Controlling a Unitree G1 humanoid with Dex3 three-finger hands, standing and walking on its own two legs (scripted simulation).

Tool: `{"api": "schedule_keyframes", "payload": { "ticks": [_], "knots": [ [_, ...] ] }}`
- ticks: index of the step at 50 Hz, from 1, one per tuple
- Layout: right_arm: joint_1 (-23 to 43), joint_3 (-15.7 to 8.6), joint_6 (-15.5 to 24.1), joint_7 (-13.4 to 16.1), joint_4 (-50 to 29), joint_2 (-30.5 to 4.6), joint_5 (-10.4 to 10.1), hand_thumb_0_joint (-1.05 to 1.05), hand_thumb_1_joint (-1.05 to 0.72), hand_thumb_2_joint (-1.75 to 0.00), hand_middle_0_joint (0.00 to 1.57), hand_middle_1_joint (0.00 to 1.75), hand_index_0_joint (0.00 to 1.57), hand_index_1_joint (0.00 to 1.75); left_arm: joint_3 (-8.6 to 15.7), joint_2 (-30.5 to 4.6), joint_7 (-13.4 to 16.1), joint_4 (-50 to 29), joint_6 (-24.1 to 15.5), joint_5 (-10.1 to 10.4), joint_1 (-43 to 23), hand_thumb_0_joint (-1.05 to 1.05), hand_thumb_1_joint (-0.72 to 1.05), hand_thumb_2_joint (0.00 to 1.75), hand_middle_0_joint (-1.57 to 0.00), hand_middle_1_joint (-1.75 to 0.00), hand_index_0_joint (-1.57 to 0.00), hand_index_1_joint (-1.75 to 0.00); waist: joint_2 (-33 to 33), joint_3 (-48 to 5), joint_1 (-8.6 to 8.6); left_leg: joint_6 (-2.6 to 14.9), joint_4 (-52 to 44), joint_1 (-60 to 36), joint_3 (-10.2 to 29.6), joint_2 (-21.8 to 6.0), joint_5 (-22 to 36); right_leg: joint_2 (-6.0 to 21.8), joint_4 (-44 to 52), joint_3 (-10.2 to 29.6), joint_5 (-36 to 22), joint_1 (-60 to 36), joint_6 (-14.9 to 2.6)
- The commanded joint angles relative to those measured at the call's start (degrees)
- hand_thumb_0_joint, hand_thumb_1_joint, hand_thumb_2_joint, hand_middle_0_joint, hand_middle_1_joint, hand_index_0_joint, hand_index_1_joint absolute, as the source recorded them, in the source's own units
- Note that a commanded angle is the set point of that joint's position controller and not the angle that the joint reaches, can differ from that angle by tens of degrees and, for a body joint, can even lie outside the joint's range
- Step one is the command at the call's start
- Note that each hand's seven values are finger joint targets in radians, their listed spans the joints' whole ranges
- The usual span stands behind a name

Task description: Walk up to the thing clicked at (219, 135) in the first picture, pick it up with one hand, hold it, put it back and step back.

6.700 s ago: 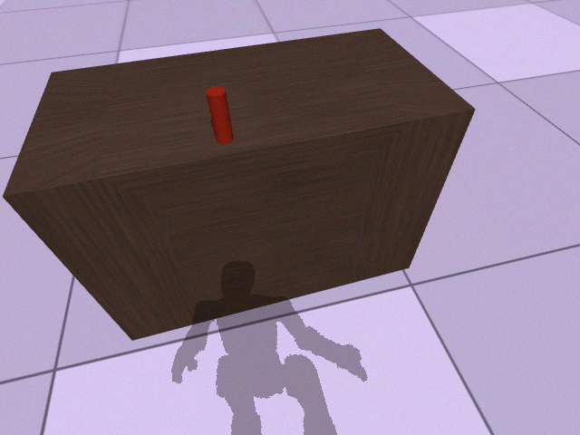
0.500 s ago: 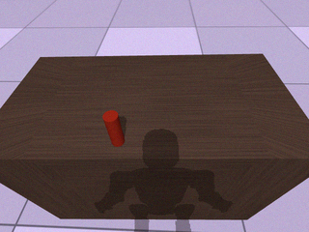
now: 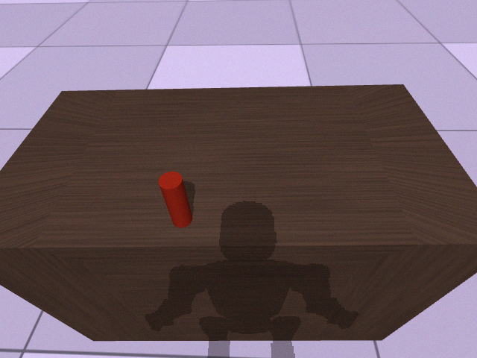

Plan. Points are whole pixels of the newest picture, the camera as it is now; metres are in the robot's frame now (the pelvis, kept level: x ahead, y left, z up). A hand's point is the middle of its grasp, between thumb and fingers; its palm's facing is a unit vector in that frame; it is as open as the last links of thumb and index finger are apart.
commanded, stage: stand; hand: left
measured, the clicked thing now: (176, 201) +0.40 +0.15 +0.03
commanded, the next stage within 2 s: rise first in 0.04 s
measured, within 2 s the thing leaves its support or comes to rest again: neither
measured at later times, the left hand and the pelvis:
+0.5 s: hand (119, 343) +0.18 +0.25 -0.10, palm faces +0.19 -0.93 -0.31, open 13.6 cm; pelvis -0.01 +0.00 -0.01, yaw -1 degrees
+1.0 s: hand (97, 315) +0.19 +0.24 +0.02, palm faces +0.25 -0.90 -0.35, open 17.5 cm; pelvis +0.00 +0.00 -0.01, yaw -1 degrees
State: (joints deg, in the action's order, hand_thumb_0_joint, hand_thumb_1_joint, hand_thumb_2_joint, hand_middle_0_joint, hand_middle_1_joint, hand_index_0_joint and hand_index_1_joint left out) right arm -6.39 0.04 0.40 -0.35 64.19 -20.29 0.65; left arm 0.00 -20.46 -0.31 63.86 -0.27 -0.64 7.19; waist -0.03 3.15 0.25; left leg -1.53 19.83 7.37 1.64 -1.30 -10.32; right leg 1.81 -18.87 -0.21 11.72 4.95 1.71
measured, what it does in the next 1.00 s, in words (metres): stands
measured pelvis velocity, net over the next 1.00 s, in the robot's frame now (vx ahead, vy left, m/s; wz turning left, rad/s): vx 0.00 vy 0.00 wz -0.02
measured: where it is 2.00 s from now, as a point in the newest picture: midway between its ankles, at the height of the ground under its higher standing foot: outside the picture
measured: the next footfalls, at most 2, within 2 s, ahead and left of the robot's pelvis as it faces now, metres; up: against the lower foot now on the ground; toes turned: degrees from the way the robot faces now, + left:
none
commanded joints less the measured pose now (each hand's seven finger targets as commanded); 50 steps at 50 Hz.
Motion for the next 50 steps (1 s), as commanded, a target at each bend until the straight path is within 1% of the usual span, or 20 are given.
{"api": "schedule_keyframes", "payload": {
  "ticks": [1,7,8,9,10,11,12,14,17,20,23,25,30,35,39,43,45,47,49,50],
  "knots": [
    [1.79,-2.09,1.13,0.85,-3.5,-12.02,-0.24,0.0,-0.9,-0.9,0.2,0.3,0.2,0.3,2.57,-12.19,0.83,-3.18,-1.26,-0.02,-1.13,0.0,0.9,0.9,-0.2,-0.3,-0.2,-0.3,-0.13,-4.57,0.04,2.47,-2.64,-1.36,4.1,-5.72,10.81,5.8,2.45,3.7,-9.86,-0.56,-2.39],
    [2.26,-2.24,1.12,0.87,-3.69,-12.25,-0.18,0.0,-0.82,-0.82,0.12,0.22,0.12,0.22,2.61,-12.01,0.7,-3.08,-0.99,0.01,-1.06,0.0,0.82,0.82,-0.12,-0.22,-0.12,-0.22,-0.9,-3.39,0.28,2.43,-3.29,-0.86,4.23,-5.52,7.27,5.48,3.07,3.76,-5.73,0.86,-2.6],
    [22.36,-0.36,7.75,1.7,-23.8,-1.86,-5.78,0.0,-0.74,-0.74,0.05,0.14,0.05,0.14,0.42,-0.53,0.96,-23.19,-5.8,4.66,-21.17,0.0,0.74,0.74,-0.06,-0.14,-0.04,-0.14,-1.28,-5.6,-2.72,1.16,2.33,5.0,-3.01,1.48,1.98,-1.31,-2.22,-1.74,-3.36,9.67,-1.69],
    [19.93,-0.64,9.01,2.63,-25.63,-4.46,-6.35,0.0,-0.66,-0.66,0.05,0.06,0.05,0.06,1.59,-5.8,2.58,-26.68,-7.93,6.46,-21.21,0.0,0.66,0.66,-0.08,-0.08,-0.06,-0.1,1.05,-7.77,-0.1,1.15,0.18,2.08,-2.23,1.35,-1.41,-1.21,-1.14,-2.15,-0.02,5.74,-1.87],
    [13.38,-3.33,8.16,3.69,-17.72,-8.6,-5.85,0.0,-0.58,-0.58,0.05,0.05,0.05,0.05,3.96,-9.72,3.48,-20.03,-7.71,6.17,-14.86,0.0,0.58,0.58,-0.08,-0.08,-0.06,-0.1,-0.53,-3.52,-1.78,1.36,-0.44,3.09,-3.24,1.7,-4.16,-1.17,-0.19,-1.84,2.16,7.94,-1.97],
    [10.39,-5.35,7.07,3.91,-14.35,-9.88,-5.72,0.0,-0.5,-0.5,0.05,0.05,0.05,0.05,7.3,-12.27,3.77,-16.74,-7.11,6.32,-10.28,0.0,0.5,0.5,-0.08,-0.09,-0.06,-0.1,-0.61,-1.75,-0.02,1.15,1.15,5.56,-3.82,1.55,-3.69,-1.53,-1.28,-2.18,2.46,8.37,-1.88],
    [10.4,-7.22,6.9,4.31,-13.94,-10.59,-5.65,0.0,-0.42,-0.42,0.05,0.05,0.05,0.05,9.12,-12.22,4.19,-16.98,-6.54,6.09,-7.7,0.0,0.42,0.42,-0.08,-0.09,-0.07,-0.1,-0.19,-5.88,0.08,0.96,2.23,4.91,-3.68,1.33,-0.86,-1.75,-2.7,-2.2,-0.3,7.22,-1.96],
    [9.19,-7.58,7.83,5.25,-17.2,-9.44,-5.13,0.0,-0.27,-0.26,0.05,0.05,0.05,0.05,7.92,-10.51,5.05,-22.69,-7.63,5.82,-10.07,0.0,0.26,0.26,-0.07,-0.08,-0.07,-0.08,-1.13,-13.92,-0.03,0.99,3.14,2.21,-3.57,1.2,4.14,-1.46,-4.14,-1.69,-6.11,5.22,-1.65],
    [-3.12,-11.43,6.51,4.65,-14.88,-7.54,-2.95,0.0,-0.12,-0.19,0.05,0.05,0.05,0.05,11.65,-8.75,4.61,-19.78,-6.42,2.95,0.71,0.0,0.09,0.17,-0.06,-0.07,-0.08,-0.06,-1.11,-13.05,-0.9,1.43,3.91,2.85,-3.5,1.34,7.12,-2.05,-4.52,-1.78,-9.23,7.06,-1.84],
    [2.02,-8.08,6.17,4.41,-21.83,-3.74,-3.23,0.0,0.04,-0.14,0.05,0.05,0.05,0.05,12.21,-8.72,4.84,-27.14,-6.39,2.9,0.04,0.0,-0.07,0.11,-0.06,-0.07,-0.08,-0.05,-1.35,-14.21,1.37,1.19,2.88,1.44,-3.94,1.82,9.07,-1.76,-3.21,-1.75,-9.72,4.81,-1.62],
    [1.21,-6.18,5.76,4.03,-25.03,-0.27,-3.56,0.0,0.19,-0.1,0.05,0.05,0.05,0.05,10.53,-5.16,4.77,-33.84,-6.4,3.55,1.09,0.0,-0.25,0.07,-0.06,-0.06,-0.07,-0.05,-2.41,-10.86,1.64,1.08,2.23,3.1,-4.4,1.88,6.9,-1.58,-2.53,-2.04,-7.37,6.01,-1.62],
    [1.7,-7.26,6.01,4.3,-29.83,-2.65,-3.44,0.0,0.29,-0.07,0.05,0.05,0.05,0.05,11.72,-6.87,5.12,-38.5,-6.65,3.35,1.14,0.0,-0.34,0.06,-0.05,-0.05,-0.05,-0.06,-1.77,-9.76,1.68,1.09,1.37,3.32,-4.42,1.53,5.08,-1.74,-2.1,-2.05,-5.46,6.14,-1.8],
    [1.84,-6.3,7.31,4.77,-37.35,-1.72,-2.89,0.0,0.5,-0.02,0.05,0.05,0.05,0.05,11.42,-6.36,5.88,-51.33,-8.11,3.2,-0.55,0.0,-0.54,0.02,-0.05,-0.05,-0.04,-0.06,-2.28,-9.35,1.1,1.18,1.08,2.0,-4.07,1.13,4.83,-2.04,-2.01,-2.09,-4.98,4.36,-1.91],
    [-1.21,-8.14,7.81,4.95,-38.65,-3.26,-2.07,0.0,0.54,-0.01,0.05,0.05,0.05,0.05,14.55,-7.43,6.06,-57.7,-8.3,3.05,7.16,0.0,-0.55,0.01,-0.04,-0.04,-0.04,-0.05,-2.01,-9.18,1.86,1.18,1.64,0.78,-4.02,1.04,7.21,-2.18,-2.3,-2.24,-7.04,3.01,-2.02],
    [-7.23,-8.78,7.47,4.5,-36.48,-1.2,-2.26,0.0,0.53,-0.01,0.05,0.05,0.05,0.05,13.95,-5.51,5.13,-64.02,-8.76,3.31,12.29,0.0,-0.56,0.01,-0.05,-0.05,-0.04,-0.05,-2.71,-6.86,1.05,1.25,1.71,-0.45,-4.3,1.13,9.61,-2.26,-2.43,-2.61,-9.65,3.5,-1.94],
    [-3.28,-7.03,7.45,3.58,-37.28,1.3,-2.03,0.0,0.54,-0.01,0.05,0.05,0.05,0.05,13.46,-3.89,4.06,-68.99,-9.35,3.37,12.25,0.0,-0.56,0.01,-0.05,-0.04,-0.03,-0.05,-0.42,-5.54,1.84,1.52,1.89,0.12,-4.17,0.99,9.61,-2.06,-2.37,-2.86,-9.74,3.53,-1.61],
    [-2.42,-10.2,7.49,3.91,-38.84,-2.7,-1.97,0.0,0.55,-0.01,0.05,0.05,0.05,0.05,16.63,-6.82,4.23,-70.51,-9.88,3.52,12.04,0.0,-0.56,0.02,-0.05,-0.04,-0.03,-0.06,-0.32,-5.95,1.42,1.55,1.58,-0.27,-4.01,0.85,9.21,-2.18,-2.25,-2.86,-9.39,2.91,-1.63],
    [-3.28,-8.57,7.3,3.53,-37.09,-0.38,-1.91,0.0,0.56,-0.01,0.05,0.05,0.05,0.05,16.0,-6.4,3.73,-72.84,-10.53,3.44,13.02,0.0,-0.55,0.02,-0.04,-0.04,-0.03,-0.05,-1.24,-5.09,2.0,1.53,1.67,0.19,-4.18,1.2,8.64,-1.93,-1.98,-2.78,-8.64,3.31,-1.58],
    [-3.06,-10.59,7.54,3.69,-35.3,-1.68,-1.61,0.0,0.55,-0.01,0.05,0.05,0.05,0.05,15.96,-5.82,3.52,-75.01,-11.06,3.45,14.36,0.0,-0.56,0.02,-0.05,-0.04,-0.03,-0.05,-2.31,-5.08,1.78,1.43,1.59,-0.45,-4.19,1.18,8.55,-1.94,-2.24,-2.83,-8.59,3.36,-1.69],
    [-1.57,-9.7,7.75,3.61,-36.73,-1.47,-1.64,0.0,0.54,-0.01,0.05,0.05,0.05,0.05,17.52,-7.07,3.65,-76.41,-11.41,3.48,14.46,0.0,-0.56,0.02,-0.05,-0.04,-0.03,-0.06,-1.95,-6.22,2.52,1.44,1.59,-0.62,-3.89,1.16,8.8,-2.07,-2.35,-3.07,-8.42,2.51,-1.76]
  ]
}}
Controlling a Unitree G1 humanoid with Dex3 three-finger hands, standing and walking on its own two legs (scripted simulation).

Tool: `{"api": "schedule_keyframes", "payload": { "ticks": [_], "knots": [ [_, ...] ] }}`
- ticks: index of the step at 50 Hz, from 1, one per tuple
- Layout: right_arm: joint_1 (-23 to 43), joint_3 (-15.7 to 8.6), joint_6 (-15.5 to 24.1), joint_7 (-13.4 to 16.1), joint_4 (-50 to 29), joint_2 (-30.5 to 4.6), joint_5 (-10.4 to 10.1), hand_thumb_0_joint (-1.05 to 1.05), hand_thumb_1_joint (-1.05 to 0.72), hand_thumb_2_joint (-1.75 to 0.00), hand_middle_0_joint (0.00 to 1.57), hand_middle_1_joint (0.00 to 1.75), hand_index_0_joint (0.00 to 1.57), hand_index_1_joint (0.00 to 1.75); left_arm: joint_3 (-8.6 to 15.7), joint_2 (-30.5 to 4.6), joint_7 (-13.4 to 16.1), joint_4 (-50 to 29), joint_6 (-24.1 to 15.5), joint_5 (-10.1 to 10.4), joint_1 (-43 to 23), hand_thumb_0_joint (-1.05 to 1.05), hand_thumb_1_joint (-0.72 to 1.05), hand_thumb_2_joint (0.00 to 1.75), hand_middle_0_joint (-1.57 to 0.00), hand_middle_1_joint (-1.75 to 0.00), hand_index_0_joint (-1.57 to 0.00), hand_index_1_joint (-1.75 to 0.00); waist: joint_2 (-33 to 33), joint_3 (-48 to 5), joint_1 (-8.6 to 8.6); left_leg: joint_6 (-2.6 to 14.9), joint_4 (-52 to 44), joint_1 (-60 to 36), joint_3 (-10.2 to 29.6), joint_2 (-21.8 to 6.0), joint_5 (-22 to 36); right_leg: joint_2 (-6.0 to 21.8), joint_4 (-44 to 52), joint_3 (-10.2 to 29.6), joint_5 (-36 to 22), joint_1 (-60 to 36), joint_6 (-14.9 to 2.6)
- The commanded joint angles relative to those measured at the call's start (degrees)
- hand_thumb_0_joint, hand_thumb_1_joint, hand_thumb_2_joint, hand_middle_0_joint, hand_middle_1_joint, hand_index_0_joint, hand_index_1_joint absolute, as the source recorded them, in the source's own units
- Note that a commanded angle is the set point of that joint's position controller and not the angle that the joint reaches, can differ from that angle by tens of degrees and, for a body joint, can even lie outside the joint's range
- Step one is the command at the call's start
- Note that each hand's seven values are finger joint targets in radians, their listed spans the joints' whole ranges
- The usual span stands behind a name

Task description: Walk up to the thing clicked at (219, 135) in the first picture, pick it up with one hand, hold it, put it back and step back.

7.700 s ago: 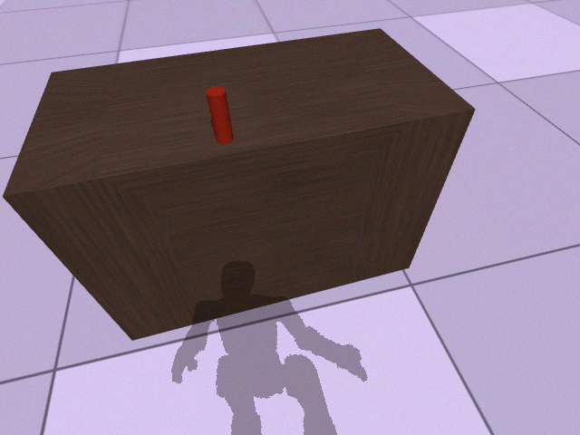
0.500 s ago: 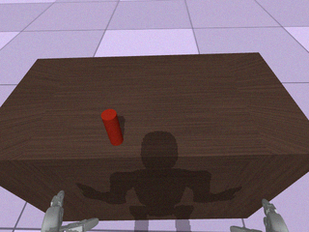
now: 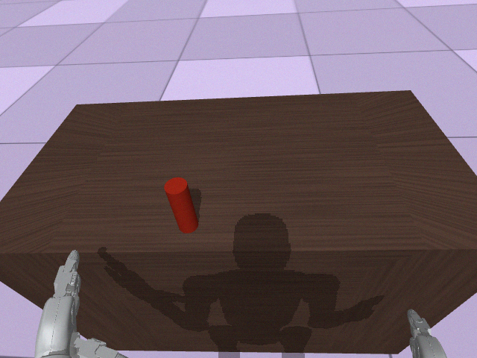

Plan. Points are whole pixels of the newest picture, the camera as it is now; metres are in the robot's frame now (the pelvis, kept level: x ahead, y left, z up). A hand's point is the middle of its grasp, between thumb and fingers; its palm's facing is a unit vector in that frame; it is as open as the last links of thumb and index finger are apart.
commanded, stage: rise first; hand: left
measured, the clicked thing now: (182, 206) +0.39 +0.16 +0.04
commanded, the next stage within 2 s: go down in 1.08 s
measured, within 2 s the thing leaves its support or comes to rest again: neither
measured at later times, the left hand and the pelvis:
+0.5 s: hand (80, 314) +0.17 +0.24 +0.09, palm faces +0.31 -0.86 -0.41, open 17.6 cm; pelvis -0.01 -0.01 +0.00, yaw +1 degrees
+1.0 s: hand (68, 302) +0.17 +0.24 +0.13, palm faces +0.31 -0.85 -0.42, open 17.6 cm; pelvis -0.02 +0.00 +0.00, yaw +1 degrees
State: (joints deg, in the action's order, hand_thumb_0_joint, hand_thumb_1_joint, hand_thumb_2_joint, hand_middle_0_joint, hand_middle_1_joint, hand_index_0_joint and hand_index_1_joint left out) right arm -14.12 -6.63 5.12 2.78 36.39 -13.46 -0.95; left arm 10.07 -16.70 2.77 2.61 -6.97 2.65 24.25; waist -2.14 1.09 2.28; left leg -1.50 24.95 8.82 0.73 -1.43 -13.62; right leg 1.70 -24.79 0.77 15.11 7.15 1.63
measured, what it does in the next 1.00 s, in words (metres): stands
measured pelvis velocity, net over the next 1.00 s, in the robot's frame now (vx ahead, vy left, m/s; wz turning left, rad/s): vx -0.02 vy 0.00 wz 0.02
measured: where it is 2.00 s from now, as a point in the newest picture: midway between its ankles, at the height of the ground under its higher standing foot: outside the picture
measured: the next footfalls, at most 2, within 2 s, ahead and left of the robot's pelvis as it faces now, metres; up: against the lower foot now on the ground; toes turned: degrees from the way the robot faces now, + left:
none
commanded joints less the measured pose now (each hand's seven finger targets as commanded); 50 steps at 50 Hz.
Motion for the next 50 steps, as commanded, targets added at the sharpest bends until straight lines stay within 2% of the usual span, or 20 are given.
{"api": "schedule_keyframes", "payload": {
  "ticks": [1,4,5,6,8,11,14,16,18,20,24,25,37,38,40,42,44,46,49,50],
  "knots": [
    [6.14,-4.75,3.11,0.65,-9.77,-10.08,0.09,0.0,0.54,-0.01,0.05,0.05,0.05,0.05,8.44,-11.5,0.58,-15.27,-4.82,0.1,-2.36,0.0,-0.56,0.02,-0.05,-0.04,-0.04,-0.06,1.1,-4.13,-0.02,1.46,-3.28,-2.17,-2.93,1.23,12.35,-2.01,3.61,-3.93,-12.2,0.23,-1.59],
    [6.55,-2.71,3.2,0.26,-7.55,-6.72,0.07,0.0,0.53,-0.02,0.05,0.05,0.05,0.05,7.22,-9.84,0.17,-17.55,-5.83,0.09,-1.99,0.0,-0.57,0.02,-0.05,-0.04,-0.04,-0.06,0.22,-2.86,0.71,1.49,-3.51,-1.6,-3.03,1.54,10.63,-1.83,3.93,-3.92,-10.38,0.66,-1.6],
    [6.35,-4.71,3.3,0.47,-7.34,-8.96,0.17,0.0,0.53,-0.02,0.05,0.05,0.05,0.05,8.18,-10.78,0.26,-17.38,-6.07,0.1,-1.46,0.0,-0.57,0.03,-0.05,-0.05,-0.04,-0.06,0.41,-2.84,0.38,1.51,-3.52,-1.74,-3.03,1.45,10.33,-1.81,4.01,-3.93,-10.15,0.58,-1.57],
    [6.39,-3.74,3.34,0.4,-7.52,-7.91,0.1,0.0,0.52,-0.02,0.05,0.05,0.05,0.05,9.09,-11.55,0.31,-18.15,-6.38,0.13,-0.77,0.0,-0.58,0.02,-0.05,-0.05,-0.04,-0.06,0.18,-3.2,0.71,1.68,-3.41,-1.79,-3.06,1.66,10.17,-1.5,4.19,-3.85,-10.17,0.44,-1.51],
    [6.16,-3.66,3.36,0.29,-8.09,-7.41,0.2,0.0,0.53,-0.02,0.05,0.05,0.05,0.05,7.5,-9.73,-0.14,-18.92,-7.0,-0.05,0.06,0.0,-0.57,0.02,-0.05,-0.04,-0.04,-0.06,1.88,-3.59,0.48,1.8,-3.19,-2.09,-3.07,1.59,10.84,-1.58,3.96,-3.88,-11.09,0.19,-1.37],
    [5.58,-5.53,3.48,0.49,-7.17,-9.61,0.34,0.0,0.53,-0.02,0.05,0.05,0.05,0.05,9.49,-11.38,-0.19,-19.07,-7.7,0.06,-0.38,0.0,-0.57,0.02,-0.05,-0.04,-0.04,-0.06,1.49,-2.59,-0.04,1.71,-3.49,-1.88,-2.98,1.66,9.32,-1.63,4.23,-3.92,-9.45,1.2,-1.3],
    [5.33,-3.59,3.65,0.27,-4.75,-6.68,0.21,0.0,0.53,-0.02,0.05,0.05,0.05,0.05,9.63,-10.91,-0.53,-21.6,-8.65,0.17,-0.44,0.0,-0.57,0.02,-0.05,-0.04,-0.04,-0.05,0.9,-1.08,0.73,1.84,-3.83,-1.37,-2.91,1.84,7.45,-1.56,4.65,-3.93,-7.44,2.13,-1.36],
    [7.03,-5.12,4.15,0.44,-6.97,-8.71,0.25,0.0,0.53,-0.02,0.05,0.05,0.05,0.05,10.65,-11.95,-0.32,-22.61,-9.17,0.09,-0.93,0.0,-0.57,0.02,-0.05,-0.04,-0.04,-0.06,1.7,-2.37,0.39,1.88,-3.73,-1.88,-2.75,1.84,7.84,-1.39,4.67,-3.97,-7.86,2.06,-1.31],
    [6.07,-3.15,4.19,0.18,-6.44,-6.31,0.13,0.0,0.54,-0.02,0.05,0.05,0.05,0.05,10.53,-11.82,-0.5,-22.45,-9.72,0.07,-0.5,0.0,-0.56,0.02,-0.05,-0.04,-0.04,-0.06,1.94,-1.65,0.64,2.17,-3.48,-1.19,-2.86,2.12,7.45,-1.25,4.87,-3.96,-7.72,1.71,-1.09],
    [5.7,-5.14,4.2,0.36,-4.16,-7.98,0.23,0.0,0.54,-0.02,0.05,0.05,0.05,0.05,10.9,-11.91,-0.57,-22.47,-10.07,0.11,-0.23,0.0,-0.57,0.03,-0.05,-0.04,-0.03,-0.06,0.34,-1.24,0.57,1.96,-3.8,-1.35,-3.03,2.22,6.95,-1.09,4.82,-3.68,-7.28,2.53,-1.26],
    [6.77,-5.21,4.83,0.36,-5.84,-8.1,0.11,0.0,0.53,-0.02,0.05,0.05,0.05,0.05,11.67,-12.62,-0.56,-24.97,-11.05,0.12,-0.36,0.0,-0.57,0.03,-0.05,-0.04,-0.04,-0.06,0.9,-2.23,0.35,2.02,-3.84,-2.0,-2.63,2.11,7.25,-1.23,4.77,-3.97,-7.39,2.26,-1.31],
    [6.64,-3.99,4.98,0.21,-6.19,-7.02,0.05,0.0,0.54,-0.02,0.05,0.05,0.05,0.05,11.38,-12.22,-0.69,-25.15,-11.22,0.18,-0.8,0.0,-0.56,0.03,-0.05,-0.04,-0.04,-0.06,1.46,-2.34,0.57,2.14,-3.72,-1.96,-2.7,2.25,7.02,-1.12,4.98,-3.94,-7.14,2.11,-1.14],
    [5.88,-5.9,5.69,0.09,-6.5,-8.28,-0.11,0.0,0.52,-0.04,0.05,0.05,0.05,0.05,12.0,-12.22,-0.65,-28.23,-13.28,0.22,-0.7,0.0,-0.58,0.05,-0.06,-0.05,-0.04,-0.07,0.59,-1.84,0.42,1.87,-4.22,-1.86,-2.46,2.11,6.76,-1.47,4.55,-4.35,-6.77,2.06,-1.41],
    [5.59,-4.67,5.63,-0.15,-6.57,-7.08,-0.08,0.0,0.53,-0.04,0.05,0.05,0.05,0.05,12.19,-12.08,-0.71,-28.33,-13.4,0.2,-0.1,0.0,-0.57,0.05,-0.05,-0.05,-0.04,-0.06,0.62,-2.13,0.93,1.86,-4.23,-1.75,-2.26,2.03,7.09,-1.56,4.41,-4.57,-6.92,1.4,-1.46],
    [6.25,-6.43,5.92,-0.01,-8.95,-9.2,-0.29,0.0,0.52,-0.05,0.05,0.05,0.05,0.05,12.39,-12.56,-0.76,-29.37,-13.67,0.32,-0.09,0.0,-0.58,0.05,-0.06,-0.05,-0.04,-0.06,0.55,-2.5,0.37,1.85,-4.34,-2.17,-2.41,2.09,7.12,-1.65,4.43,-4.44,-7.05,1.47,-1.5],
    [4.82,-4.18,5.69,-0.46,-6.24,-5.86,-0.38,0.0,0.53,-0.05,0.05,0.05,0.05,0.05,11.85,-11.49,-0.87,-28.42,-13.75,0.36,0.86,0.0,-0.57,0.05,-0.05,-0.05,-0.04,-0.06,0.48,-0.97,1.18,1.87,-4.35,-1.15,-2.41,2.11,7.13,-1.48,4.52,-4.55,-7.07,1.36,-1.46],
    [6.52,-5.81,5.98,-0.32,-7.5,-8.04,-0.47,0.0,0.53,-0.05,0.05,0.05,0.05,0.05,12.34,-12.02,-0.86,-29.26,-14.03,0.56,0.01,0.0,-0.58,0.06,-0.06,-0.05,-0.04,-0.07,-0.01,-1.07,0.86,1.88,-4.43,-1.3,-2.6,2.2,6.37,-1.38,4.53,-4.25,-6.43,1.9,-1.49],
    [4.88,-4.62,5.98,-0.59,-7.34,-6.3,-0.39,0.0,0.52,-0.05,0.05,0.05,0.05,0.05,12.13,-11.51,-0.99,-30.08,-14.12,0.39,-0.33,0.0,-0.58,0.07,-0.06,-0.05,-0.04,-0.07,-0.29,-1.51,0.84,1.75,-4.57,-1.27,-2.26,1.81,6.74,-1.76,4.2,-4.58,-6.8,1.24,-1.63],
    [5.96,-6.69,6.24,-0.3,-9.38,-9.65,-0.38,0.0,0.52,-0.06,0.05,0.05,0.05,0.05,13.84,-13.31,-0.8,-30.13,-14.35,0.51,0.21,0.0,-0.58,0.06,-0.06,-0.05,-0.04,-0.07,0.89,-1.97,0.94,1.78,-4.42,-1.64,-2.09,1.84,6.78,-1.87,4.25,-4.68,-6.45,0.97,-1.59],
    [5.51,-5.54,6.38,-0.42,-9.81,-8.19,-0.43,0.0,0.53,-0.06,0.05,0.05,0.05,0.05,12.99,-12.36,-0.99,-30.64,-14.39,0.59,-0.37,0.0,-0.58,0.07,-0.06,-0.05,-0.04,-0.07,0.41,-1.74,0.68,1.82,-4.34,-1.58,-2.46,2.08,6.41,-1.75,4.53,-4.46,-6.33,1.17,-1.51]
  ]
}}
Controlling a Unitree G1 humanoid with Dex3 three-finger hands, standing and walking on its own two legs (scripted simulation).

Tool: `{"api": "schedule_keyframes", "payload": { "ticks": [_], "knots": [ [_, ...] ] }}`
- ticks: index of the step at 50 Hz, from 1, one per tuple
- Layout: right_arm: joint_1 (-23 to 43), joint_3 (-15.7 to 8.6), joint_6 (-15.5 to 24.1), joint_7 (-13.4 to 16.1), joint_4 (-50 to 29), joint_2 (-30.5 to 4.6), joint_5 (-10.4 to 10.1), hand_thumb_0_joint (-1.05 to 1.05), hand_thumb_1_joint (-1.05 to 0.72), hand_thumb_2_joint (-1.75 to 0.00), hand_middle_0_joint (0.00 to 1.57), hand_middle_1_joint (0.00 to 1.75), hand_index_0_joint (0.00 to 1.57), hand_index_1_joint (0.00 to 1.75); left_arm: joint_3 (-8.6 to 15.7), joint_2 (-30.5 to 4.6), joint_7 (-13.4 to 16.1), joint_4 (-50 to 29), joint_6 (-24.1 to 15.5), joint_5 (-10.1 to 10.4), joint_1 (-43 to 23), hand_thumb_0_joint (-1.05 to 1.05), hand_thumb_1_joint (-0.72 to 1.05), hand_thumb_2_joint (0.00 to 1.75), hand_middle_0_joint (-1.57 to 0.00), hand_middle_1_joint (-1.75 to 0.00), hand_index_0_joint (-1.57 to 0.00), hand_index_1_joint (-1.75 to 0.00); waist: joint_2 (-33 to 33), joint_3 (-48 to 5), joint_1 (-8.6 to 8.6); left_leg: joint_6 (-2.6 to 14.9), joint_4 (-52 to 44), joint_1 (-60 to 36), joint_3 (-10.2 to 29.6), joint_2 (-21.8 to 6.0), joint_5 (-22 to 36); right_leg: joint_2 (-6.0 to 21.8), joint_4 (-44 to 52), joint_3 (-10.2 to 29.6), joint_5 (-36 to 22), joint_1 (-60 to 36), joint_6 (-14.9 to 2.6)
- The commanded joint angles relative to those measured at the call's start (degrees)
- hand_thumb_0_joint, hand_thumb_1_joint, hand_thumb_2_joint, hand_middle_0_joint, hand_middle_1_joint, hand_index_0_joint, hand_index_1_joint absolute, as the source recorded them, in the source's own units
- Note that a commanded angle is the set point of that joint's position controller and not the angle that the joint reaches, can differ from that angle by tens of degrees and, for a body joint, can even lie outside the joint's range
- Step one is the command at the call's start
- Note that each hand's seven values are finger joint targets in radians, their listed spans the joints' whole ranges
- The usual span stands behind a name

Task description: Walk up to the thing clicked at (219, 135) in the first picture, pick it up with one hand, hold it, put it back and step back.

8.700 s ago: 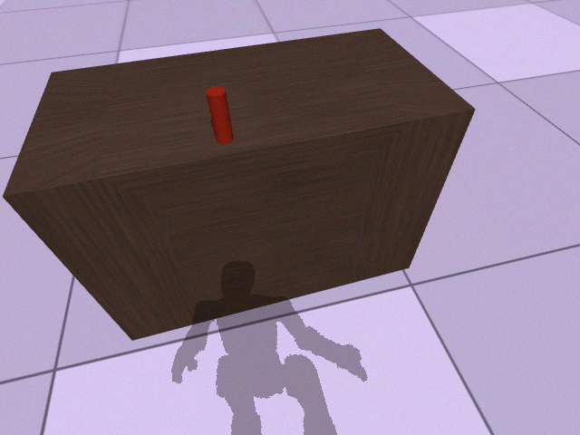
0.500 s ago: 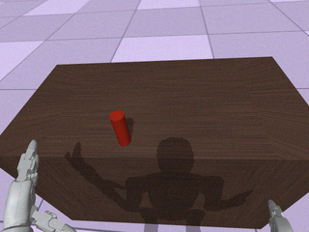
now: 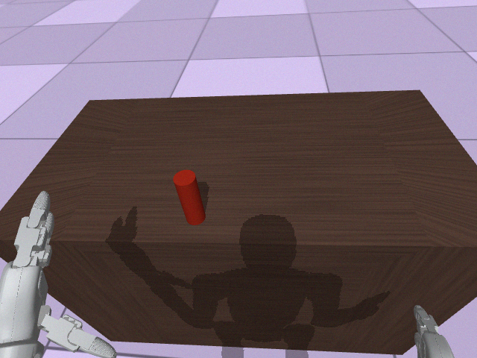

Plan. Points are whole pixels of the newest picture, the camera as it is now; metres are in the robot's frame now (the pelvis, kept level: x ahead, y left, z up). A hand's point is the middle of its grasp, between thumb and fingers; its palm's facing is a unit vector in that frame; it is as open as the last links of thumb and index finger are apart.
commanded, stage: rise first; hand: left
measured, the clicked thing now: (190, 199) +0.41 +0.15 +0.04
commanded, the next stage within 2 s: go down in 0.08 s
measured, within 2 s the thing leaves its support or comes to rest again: neither
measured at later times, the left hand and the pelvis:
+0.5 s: hand (66, 249) +0.23 +0.27 +0.14, palm faces +0.34 -0.89 -0.32, open 17.4 cm; pelvis +0.00 +0.00 -0.01, yaw +1 degrees
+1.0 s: hand (69, 213) +0.29 +0.30 +0.14, palm faces +0.15 -0.98 -0.15, open 17.6 cm; pelvis +0.01 +0.01 -0.01, yaw -1 degrees
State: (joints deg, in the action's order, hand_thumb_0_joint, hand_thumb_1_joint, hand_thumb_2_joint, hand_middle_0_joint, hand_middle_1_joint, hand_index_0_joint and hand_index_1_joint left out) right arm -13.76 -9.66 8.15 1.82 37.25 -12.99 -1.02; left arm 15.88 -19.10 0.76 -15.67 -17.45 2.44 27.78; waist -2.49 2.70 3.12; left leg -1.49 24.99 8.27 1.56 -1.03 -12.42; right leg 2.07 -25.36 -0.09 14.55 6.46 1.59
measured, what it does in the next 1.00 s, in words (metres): stands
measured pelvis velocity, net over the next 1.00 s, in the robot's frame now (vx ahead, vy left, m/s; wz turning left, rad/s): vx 0.01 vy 0.01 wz -0.01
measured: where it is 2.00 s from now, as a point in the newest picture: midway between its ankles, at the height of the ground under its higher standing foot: outside the picture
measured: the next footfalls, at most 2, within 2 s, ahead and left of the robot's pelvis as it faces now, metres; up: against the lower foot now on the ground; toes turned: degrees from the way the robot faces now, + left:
none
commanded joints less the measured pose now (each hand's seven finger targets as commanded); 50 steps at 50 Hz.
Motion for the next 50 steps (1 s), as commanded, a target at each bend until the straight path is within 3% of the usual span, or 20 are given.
{"api": "schedule_keyframes", "payload": {
  "ticks": [1,3,5,7,8,9,10,11,12,15,18,23,26,29,34,35,40,45,47,50],
  "knots": [
    [4.01,-1.96,3.11,0.37,-7.91,-7.13,-0.29,0.0,0.53,-0.05,0.05,0.05,0.05,0.05,7.53,-9.74,1.04,-12.2,-3.96,0.73,-3.78,0.0,-0.57,0.07,-0.05,-0.05,-0.04,-0.07,0.22,-2.47,0.43,1.72,-4.46,-0.43,-3.14,1.56,5.16,-2.16,4.82,-3.75,-5.61,1.91,-1.57],
    [5.64,-3.42,3.51,0.61,-11.01,-9.33,-0.33,0.0,0.52,-0.06,0.05,0.05,0.05,0.05,6.72,-9.41,1.05,-12.31,-3.9,0.79,-4.09,0.0,-0.58,0.08,-0.06,-0.05,-0.04,-0.07,0.86,-3.5,-0.35,1.74,-4.28,-1.21,-3.3,1.64,5.63,-2.03,4.99,-3.49,-6.21,2.11,-1.38],
    [4.18,-2.01,3.28,0.44,-9.1,-7.22,-0.5,0.0,0.52,-0.06,0.05,0.05,0.05,0.05,8.19,-10.36,1.07,-12.13,-3.85,0.75,-3.3,0.0,-0.58,0.08,-0.06,-0.06,-0.04,-0.07,-0.2,-3.16,0.4,1.69,-4.47,-1.03,-3.24,1.64,5.97,-2.01,4.86,-3.52,-6.45,2.11,-1.58],
    [4.19,-1.14,3.26,0.3,-9.7,-6.49,-0.54,0.0,0.52,-0.07,0.05,0.05,0.05,0.05,6.84,-8.63,0.79,-9.74,-3.86,0.86,-2.2,0.0,-0.58,0.08,-0.06,-0.05,-0.04,-0.07,2.38,-1.99,0.31,1.91,-4.38,-0.74,-3.23,1.61,5.33,-2.01,5.12,-3.74,-5.71,2.47,-1.32],
    [3.68,-2.76,3.13,0.46,-9.6,-8.17,-0.45,0.0,0.53,-0.07,0.05,0.05,0.05,0.05,7.85,-9.39,0.9,-8.95,-3.76,0.93,-2.86,0.0,-0.58,0.08,-0.06,-0.05,-0.04,-0.07,2.68,-1.76,0.0,1.88,-4.47,-0.41,-3.11,1.49,5.08,-2.13,5.1,-3.82,-5.65,2.37,-1.26],
    [4.33,-1.53,3.08,0.34,-8.87,-7.0,-0.5,0.0,0.52,-0.05,0.05,0.05,0.05,0.05,8.44,-9.94,0.86,-10.53,-3.89,0.94,-3.94,0.0,-0.53,0.0,-0.06,-0.06,-0.07,-0.05,0.66,-2.32,0.69,1.74,-4.71,-0.58,-3.31,1.62,4.73,-2.05,5.0,-3.66,-5.2,2.42,-1.52],
    [5.66,1.39,2.83,-0.6,-8.81,-3.91,0.15,0.0,0.59,-0.05,0.05,0.05,0.05,0.05,7.48,-5.78,-0.88,-10.89,-6.07,2.43,-7.75,0.0,-0.58,0.08,-0.05,-0.04,-0.01,-0.08,2.35,-4.26,-0.53,1.54,-1.84,1.3,-3.18,1.63,3.32,-1.91,2.69,-3.31,-3.81,4.2,-1.14],
    [4.94,-3.51,2.96,0.41,-8.72,-8.41,-0.36,0.0,0.51,-0.05,0.05,0.05,0.05,0.05,9.41,-11.72,0.4,-10.1,-4.96,0.81,-4.47,0.0,-0.55,0.0,-0.07,-0.06,-0.07,-0.06,-0.04,-2.9,0.87,1.69,-4.36,-0.65,-3.3,1.86,4.42,-1.7,4.57,-3.53,-4.72,2.97,-1.43],
    [5.58,-0.32,2.7,-0.33,-8.74,-6.27,0.53,0.0,0.53,-0.05,0.05,0.05,0.05,0.05,8.49,-6.83,-0.98,-9.89,-6.12,2.56,-8.74,0.0,-0.55,0.03,-0.08,-0.06,-0.07,-0.07,3.1,-4.9,-0.93,1.74,-1.38,1.67,-3.07,1.66,3.45,-1.68,2.67,-3.0,-4.22,4.44,-1.06],
    [6.64,-3.94,2.47,0.16,-10.19,-11.0,0.82,0.0,0.54,-0.05,0.05,0.05,0.05,0.05,11.53,-11.19,-2.04,-7.83,-6.84,2.48,-12.21,0.0,-0.53,0.04,-0.08,-0.07,-0.07,-0.08,1.35,-6.72,-1.64,1.53,-0.64,1.12,-2.9,1.75,3.14,-1.56,1.5,-2.59,-4.37,4.65,-1.0],
    [7.94,-3.07,1.57,0.55,-8.06,-9.5,0.59,0.0,0.54,-0.05,0.05,0.05,0.05,0.05,12.71,-12.95,-2.89,-3.87,-6.23,3.0,-18.25,0.0,-0.53,0.03,-0.08,-0.05,-0.06,-0.07,-0.18,-6.55,-1.84,1.48,-0.32,1.86,-2.72,2.12,2.32,-1.2,1.38,-2.34,-3.59,6.33,-1.0],
    [9.28,1.25,1.51,1.69,-4.41,-5.51,-0.32,0.0,0.54,-0.05,0.05,0.05,0.05,0.05,12.19,-14.5,-8.31,5.09,-2.49,6.91,-29.41,0.0,-0.54,0.04,-0.07,-0.04,-0.05,-0.06,0.8,-5.16,-2.68,2.01,-1.04,4.03,-2.08,1.95,-1.76,-1.07,1.62,-2.55,-0.76,7.99,-0.89],
    [9.06,1.07,1.6,2.76,-4.57,-7.35,-0.62,0.0,0.54,-0.05,0.05,0.05,0.05,0.05,14.34,-19.0,-12.32,10.49,0.48,8.51,-32.77,0.0,-0.54,0.04,-0.07,-0.04,-0.05,-0.06,1.58,-6.46,-3.36,2.37,-0.54,3.35,-2.24,2.23,-0.51,-0.88,2.29,-2.3,-1.86,7.6,-0.67],
    [7.89,0.85,1.38,3.16,-2.42,-8.16,-1.01,0.0,0.54,-0.05,0.05,0.05,0.05,0.05,16.77,-22.09,-16.06,13.81,3.06,10.89,-36.9,0.0,-0.55,0.05,-0.06,-0.04,-0.05,-0.06,-1.23,-9.39,-2.79,2.15,-0.39,2.96,-2.4,2.31,2.3,-1.02,1.82,-2.19,-4.4,6.71,-1.14],
    [11.29,4.27,2.09,3.61,-5.83,-6.81,-1.79,0.0,0.53,-0.05,0.05,0.05,0.05,0.05,18.66,-23.05,-20.98,17.56,7.07,14.91,-43.33,0.0,-0.59,0.04,-0.06,-0.04,-0.04,-0.06,-0.73,-13.58,-0.93,1.9,-0.05,2.48,-1.93,1.74,6.13,-1.43,0.98,-2.44,-6.81,4.69,-1.54],
    [8.38,2.49,2.13,3.82,-5.08,-8.63,-1.58,0.0,0.53,-0.06,0.05,0.05,0.05,0.05,18.94,-23.78,-21.58,19.04,7.25,14.7,-42.77,0.0,-0.58,0.04,-0.06,-0.04,-0.04,-0.06,-1.28,-14.32,-1.92,1.72,0.05,1.72,-1.82,1.39,7.78,-1.67,0.49,-2.58,-8.15,4.48,-1.69],
    [9.57,4.07,2.45,3.95,-6.29,-7.89,-1.11,0.0,0.52,-0.06,0.05,0.05,0.05,0.05,17.85,-22.47,-23.07,19.26,8.54,13.64,-42.52,0.0,-0.56,0.02,-0.05,-0.02,-0.04,-0.04,-1.07,-14.91,-0.55,1.39,0.99,1.37,-1.75,1.19,12.56,-1.81,-0.42,-2.43,-11.6,4.53,-1.85],
    [6.03,1.63,2.47,4.33,-5.22,-9.82,-1.0,0.0,0.53,-0.06,0.05,0.05,0.05,0.05,18.91,-24.54,-23.13,17.41,9.11,13.38,-44.23,0.0,-0.52,0.03,-0.05,-0.02,-0.03,-0.03,-3.1,-15.68,-1.75,1.01,1.14,0.3,-1.65,0.76,14.16,-2.21,-0.69,-2.6,-12.33,5.18,-1.98],
    [5.96,4.02,2.6,4.01,-2.56,-6.58,-0.91,0.0,0.53,-0.06,0.05,0.05,0.05,0.05,18.31,-23.49,-23.38,15.34,9.12,13.52,-46.33,0.0,-0.54,0.03,-0.05,-0.02,-0.03,-0.03,-4.41,-14.72,-1.0,0.91,1.3,0.68,-1.68,0.77,14.36,-2.13,-0.84,-2.63,-12.43,5.75,-1.97],
    [4.6,2.64,2.92,4.22,-2.33,-8.06,-0.69,0.0,0.53,-0.06,0.05,0.05,0.05,0.05,19.38,-25.11,-23.7,15.34,9.49,13.66,-47.24,0.0,-0.55,0.04,-0.05,-0.02,-0.03,-0.04,-4.53,-15.71,-1.87,0.98,1.73,-0.12,-1.69,0.6,16.16,-2.25,-1.23,-2.69,-14.06,5.74,-1.95]
  ]
}}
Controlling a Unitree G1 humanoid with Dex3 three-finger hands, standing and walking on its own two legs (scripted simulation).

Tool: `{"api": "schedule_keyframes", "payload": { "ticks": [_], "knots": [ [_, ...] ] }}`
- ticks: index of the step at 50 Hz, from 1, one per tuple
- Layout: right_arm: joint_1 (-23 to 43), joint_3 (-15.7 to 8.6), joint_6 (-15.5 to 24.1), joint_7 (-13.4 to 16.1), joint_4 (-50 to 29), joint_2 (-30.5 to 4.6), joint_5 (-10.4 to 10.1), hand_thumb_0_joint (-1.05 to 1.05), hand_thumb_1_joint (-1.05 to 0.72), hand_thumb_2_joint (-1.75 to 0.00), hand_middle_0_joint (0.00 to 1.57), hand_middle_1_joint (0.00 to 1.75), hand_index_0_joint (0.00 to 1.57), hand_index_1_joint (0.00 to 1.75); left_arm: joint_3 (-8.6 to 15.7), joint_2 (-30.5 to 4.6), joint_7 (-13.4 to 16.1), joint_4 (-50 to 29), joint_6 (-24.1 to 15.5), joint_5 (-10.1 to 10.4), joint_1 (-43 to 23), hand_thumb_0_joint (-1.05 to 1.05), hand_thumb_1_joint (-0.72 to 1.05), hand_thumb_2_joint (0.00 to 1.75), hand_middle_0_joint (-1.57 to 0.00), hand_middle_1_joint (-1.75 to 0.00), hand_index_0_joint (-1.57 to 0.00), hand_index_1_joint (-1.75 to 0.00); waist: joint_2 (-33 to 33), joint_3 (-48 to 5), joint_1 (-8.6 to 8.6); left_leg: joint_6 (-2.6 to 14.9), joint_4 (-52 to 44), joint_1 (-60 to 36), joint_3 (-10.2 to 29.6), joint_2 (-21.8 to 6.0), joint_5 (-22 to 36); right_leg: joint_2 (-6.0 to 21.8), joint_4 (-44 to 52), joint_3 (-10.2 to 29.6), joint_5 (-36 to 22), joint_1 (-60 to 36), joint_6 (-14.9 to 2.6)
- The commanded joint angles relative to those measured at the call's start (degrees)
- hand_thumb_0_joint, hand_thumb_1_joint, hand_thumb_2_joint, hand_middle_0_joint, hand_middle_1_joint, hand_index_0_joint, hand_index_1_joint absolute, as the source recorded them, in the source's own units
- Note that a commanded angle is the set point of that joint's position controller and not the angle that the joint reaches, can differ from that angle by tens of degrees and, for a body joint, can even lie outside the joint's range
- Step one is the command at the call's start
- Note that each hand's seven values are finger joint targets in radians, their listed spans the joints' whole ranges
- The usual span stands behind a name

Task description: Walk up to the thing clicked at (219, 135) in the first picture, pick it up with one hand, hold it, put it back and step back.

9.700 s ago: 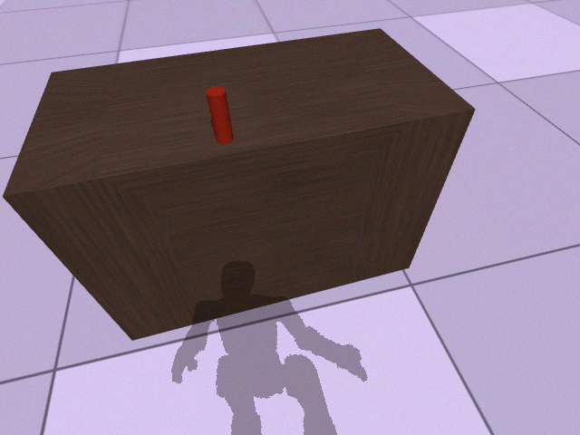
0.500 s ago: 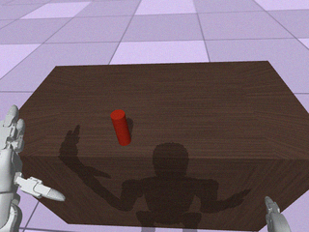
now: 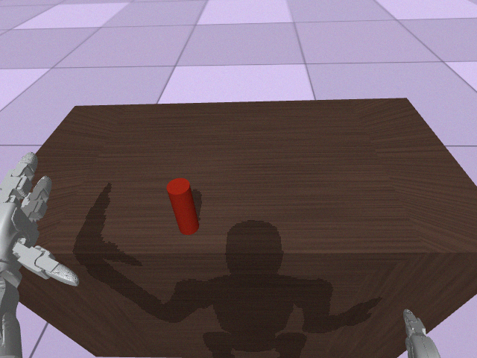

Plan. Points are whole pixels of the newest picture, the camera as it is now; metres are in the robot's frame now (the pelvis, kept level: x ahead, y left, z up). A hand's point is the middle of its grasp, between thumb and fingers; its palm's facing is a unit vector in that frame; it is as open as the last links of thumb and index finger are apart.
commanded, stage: go down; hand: left
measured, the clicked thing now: (184, 207) +0.39 +0.15 +0.04
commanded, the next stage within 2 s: none
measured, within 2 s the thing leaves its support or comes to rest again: neither
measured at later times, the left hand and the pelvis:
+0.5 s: hand (48, 202) +0.31 +0.32 +0.16, palm faces +0.10 -1.00 -0.01, open 17.7 cm; pelvis -0.01 -0.01 +0.00, yaw +1 degrees
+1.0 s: hand (45, 190) +0.33 +0.34 +0.16, palm faces +0.08 -1.00 +0.00, open 17.5 cm; pelvis -0.01 +0.00 +0.00, yaw +0 degrees
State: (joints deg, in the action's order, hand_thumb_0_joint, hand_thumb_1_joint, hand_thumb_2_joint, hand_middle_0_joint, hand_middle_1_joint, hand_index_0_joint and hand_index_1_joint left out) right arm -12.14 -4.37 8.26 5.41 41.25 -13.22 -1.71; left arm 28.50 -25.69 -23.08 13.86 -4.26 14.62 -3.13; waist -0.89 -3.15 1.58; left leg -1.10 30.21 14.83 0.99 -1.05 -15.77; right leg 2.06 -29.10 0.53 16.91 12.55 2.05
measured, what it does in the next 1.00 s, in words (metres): stands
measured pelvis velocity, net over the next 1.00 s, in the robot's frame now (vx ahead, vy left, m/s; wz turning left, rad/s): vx -0.01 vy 0.00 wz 0.00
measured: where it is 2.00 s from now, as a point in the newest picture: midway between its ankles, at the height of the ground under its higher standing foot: outside the picture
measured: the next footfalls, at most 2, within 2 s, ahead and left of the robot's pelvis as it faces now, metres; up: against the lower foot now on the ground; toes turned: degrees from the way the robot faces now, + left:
none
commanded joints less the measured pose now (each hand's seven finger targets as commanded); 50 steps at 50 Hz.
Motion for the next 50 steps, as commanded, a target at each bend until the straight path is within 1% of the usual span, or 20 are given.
{"api": "schedule_keyframes", "payload": {
  "ticks": [1,4,6,8,9,10,13,14,16,19,21,22,27,32,37,38,39,40,42,50],
  "knots": [
    [3.32,-2.66,2.86,0.71,-6.3,-7.82,-0.07,0.0,0.53,-0.06,0.05,0.05,0.05,0.05,6.54,-18.39,-0.17,-13.8,-3.33,1.5,-16.46,0.0,-0.55,0.04,-0.05,-0.02,-0.04,-0.04,-5.84,-9.35,-0.38,0.71,-3.4,-6.52,-1.17,0.69,19.52,-2.2,2.59,-3.28,-16.61,-0.02,-2.35],
    [5.59,-2.26,3.23,0.89,-6.93,-8.34,-0.06,0.0,0.52,-0.06,0.05,0.05,0.05,0.05,5.92,-18.21,-1.45,-7.96,-1.94,1.97,-17.64,0.0,-0.59,0.03,-0.05,-0.02,-0.04,-0.03,-5.02,-8.34,-1.24,0.79,-3.73,-6.07,-0.73,0.38,18.75,-2.19,2.86,-3.31,-15.72,0.84,-2.28],
    [7.36,-0.45,3.58,1.23,-5.37,-6.2,-0.2,0.0,0.53,-0.06,0.05,0.05,0.05,0.05,5.88,-20.2,-2.44,-10.27,-1.82,2.77,-24.51,0.0,-0.59,0.04,-0.05,-0.02,-0.04,-0.04,-5.75,-9.04,-1.07,1.3,-3.72,-6.02,-1.06,1.12,16.54,-1.62,3.42,-3.21,-15.58,1.05,-2.03],
    [8.27,-1.99,3.95,2.1,-5.93,-8.94,-0.12,0.0,0.53,-0.06,0.05,0.05,0.05,0.05,6.6,-21.64,-3.58,-2.28,-0.59,2.81,-22.81,0.0,-0.61,0.04,-0.05,-0.03,-0.04,-0.04,-2.72,-8.41,-1.75,1.74,-4.09,-5.7,-0.93,1.25,14.01,-1.6,4.1,-3.09,-13.77,1.76,-1.69],
    [8.94,0.36,4.29,2.09,-5.78,-6.58,-0.13,0.0,0.53,-0.06,0.05,0.05,0.05,0.05,5.4,-21.08,-4.21,-5.45,-0.78,3.15,-27.03,0.0,-0.61,0.04,-0.05,-0.03,-0.04,-0.04,-3.24,-8.51,-1.28,1.93,-4.17,-5.62,-0.99,1.49,13.08,-1.59,4.18,-3.27,-13.19,1.78,-1.73],
    [8.57,-1.79,4.37,2.74,-5.03,-9.59,-0.06,0.0,0.52,-0.06,0.05,0.05,0.05,0.05,7.06,-23.21,-4.73,0.85,-0.15,2.95,-25.56,0.0,-0.61,0.05,-0.05,-0.04,-0.04,-0.05,-1.81,-8.17,-1.87,2.09,-4.25,-5.44,-1.08,1.59,11.13,-1.62,4.46,-3.09,-11.35,2.84,-1.66],
    [7.46,-1.54,4.72,3.46,-6.56,-10.13,0.16,0.0,0.53,-0.06,0.05,0.05,0.05,0.05,6.95,-25.27,-6.46,1.9,0.22,3.13,-31.09,0.0,-0.61,0.04,-0.05,-0.04,-0.04,-0.05,-1.75,-11.46,-2.07,2.31,-4.12,-6.55,-1.02,1.92,11.03,-1.55,4.72,-2.97,-11.48,2.36,-1.58],
    [6.98,0.65,4.88,3.32,-7.0,-8.13,0.01,0.0,0.54,-0.05,0.05,0.05,0.05,0.05,7.54,-25.9,-6.97,5.35,0.55,2.99,-30.26,0.0,-0.6,0.05,-0.04,-0.04,-0.04,-0.05,-1.55,-10.4,-1.39,2.28,-4.23,-6.01,-1.01,2.0,10.27,-1.64,4.92,-3.03,-10.45,2.79,-1.61],
    [5.93,-0.86,5.01,3.96,-6.53,-9.82,0.26,0.0,0.53,-0.05,0.05,0.05,0.05,0.05,7.89,-27.75,-7.95,5.95,0.42,3.13,-33.22,0.0,-0.6,0.05,-0.04,-0.04,-0.04,-0.05,-2.67,-12.14,-1.9,2.29,-3.91,-6.91,-1.16,2.22,10.87,-1.48,4.94,-2.81,-11.1,3.12,-1.54],
    [5.87,2.01,5.53,4.07,-7.84,-7.34,0.34,0.0,0.54,-0.05,0.05,0.05,0.05,0.05,7.59,-27.98,-9.14,12.39,1.09,2.78,-32.95,0.0,-0.58,0.07,-0.04,-0.04,-0.03,-0.06,-2.02,-11.99,-1.64,2.52,-3.7,-5.4,-1.31,2.5,11.58,-1.1,4.89,-2.5,-12.27,2.62,-1.4],
    [5.98,0.88,5.59,4.58,-8.06,-9.08,0.32,0.0,0.54,-0.05,0.05,0.05,0.05,0.05,7.09,-28.9,-9.68,13.12,0.98,2.73,-34.99,0.0,-0.57,0.06,-0.04,-0.03,-0.03,-0.04,-2.79,-11.96,-1.82,2.26,-4.17,-5.68,-1.06,2.24,11.36,-1.41,4.85,-2.72,-11.72,3.2,-1.62],
    [6.11,2.88,5.64,4.35,-7.77,-7.33,0.33,0.0,0.54,-0.05,0.05,0.05,0.05,0.05,6.43,-28.04,-10.09,15.52,1.06,2.57,-35.12,0.0,-0.57,0.07,-0.04,-0.04,-0.03,-0.05,-3.64,-10.45,-1.44,2.04,-4.53,-4.83,-0.9,2.04,10.36,-1.62,4.87,-2.85,-10.39,4.22,-1.92],
    [6.9,1.75,6.47,5.17,-6.83,-9.13,0.54,0.0,0.55,-0.05,0.05,0.05,0.05,0.05,7.83,-32.49,-10.26,15.0,0.61,2.14,-39.82,0.0,-0.55,0.06,-0.05,-0.03,-0.03,-0.04,-4.98,-12.18,-1.66,2.19,-4.32,-5.38,-0.92,2.13,10.42,-1.71,5.15,-2.84,-10.6,4.2,-1.89],
    [7.15,2.71,6.73,5.5,-5.19,-7.65,0.53,0.0,0.55,-0.05,0.05,0.05,0.05,0.05,6.76,-32.07,-10.9,15.29,0.2,2.09,-42.19,0.0,-0.52,0.06,-0.04,-0.02,-0.03,-0.04,-6.02,-13.36,-1.91,2.09,-4.24,-6.37,-0.71,1.95,9.7,-1.9,5.31,-2.97,-9.86,5.19,-2.01],
    [7.51,1.08,7.49,5.87,-7.04,-10.2,0.79,0.0,0.54,-0.05,0.05,0.05,0.05,0.05,6.39,-32.34,-11.18,16.92,0.21,2.16,-42.07,0.0,-0.53,0.05,-0.04,-0.02,-0.03,-0.03,-5.6,-15.22,-2.42,1.54,-4.09,-7.27,-0.23,1.3,12.0,-2.45,4.58,-3.43,-11.44,5.16,-2.31],
    [4.9,2.34,7.06,5.66,-4.39,-8.68,0.76,0.0,0.54,-0.05,0.05,0.05,0.05,0.05,6.35,-32.04,-11.38,20.87,0.53,2.03,-40.2,0.0,-0.53,0.05,-0.05,-0.02,-0.03,-0.03,-5.9,-13.8,-2.73,1.38,-4.03,-6.7,0.01,1.02,12.55,-2.56,4.54,-3.51,-11.43,6.0,-2.35],
    [6.6,1.91,7.17,5.71,-5.27,-9.11,0.65,0.0,0.55,-0.05,0.05,0.05,0.05,0.05,5.51,-31.57,-11.47,16.85,0.26,2.3,-42.51,0.0,-0.55,0.05,-0.05,-0.03,-0.04,-0.04,-6.46,-13.66,-2.15,1.29,-4.34,-6.55,-0.04,1.1,12.27,-2.57,4.63,-3.55,-11.21,5.92,-2.48],
    [6.79,0.31,7.36,6.01,-6.61,-11.18,0.74,0.0,0.55,-0.05,0.05,0.05,0.05,0.05,5.99,-32.35,-11.45,18.93,0.34,2.16,-41.32,0.0,-0.54,0.05,-0.05,-0.03,-0.04,-0.04,-5.7,-14.69,-2.75,1.36,-4.14,-7.2,-0.01,1.14,12.38,-2.5,4.71,-3.49,-11.38,6.06,-2.35],
    [5.92,2.26,7.5,5.7,-4.75,-8.71,0.69,0.0,0.55,-0.05,0.05,0.05,0.05,0.05,5.53,-32.0,-11.47,17.41,0.02,2.25,-42.83,0.0,-0.54,0.05,-0.05,-0.02,-0.04,-0.03,-6.13,-13.68,-2.28,1.59,-4.04,-5.98,-0.32,1.4,12.17,-2.37,4.81,-3.35,-11.54,5.74,-2.22],
    [7.63,1.51,7.57,6.0,-4.21,-9.49,0.85,0.0,0.55,-0.05,0.05,0.05,0.05,0.05,6.89,-34.83,-11.15,18.25,-0.86,1.76,-45.23,0.0,-0.55,0.06,-0.04,-0.03,-0.04,-0.04,-6.03,-16.33,-2.59,1.83,-2.76,-6.93,-0.38,1.47,15.76,-2.1,4.38,-2.96,-14.73,5.35,-2.08]
  ]
}}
